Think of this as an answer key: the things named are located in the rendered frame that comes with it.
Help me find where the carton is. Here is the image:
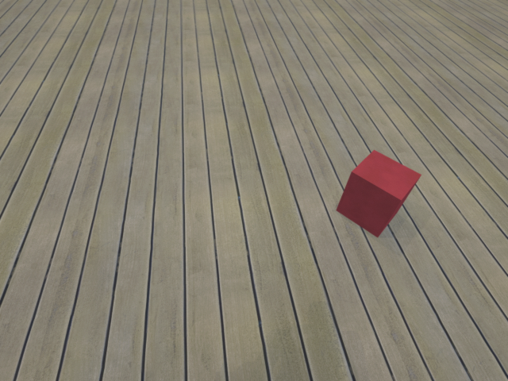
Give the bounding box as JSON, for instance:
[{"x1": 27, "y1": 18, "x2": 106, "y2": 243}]
[{"x1": 337, "y1": 150, "x2": 421, "y2": 237}]

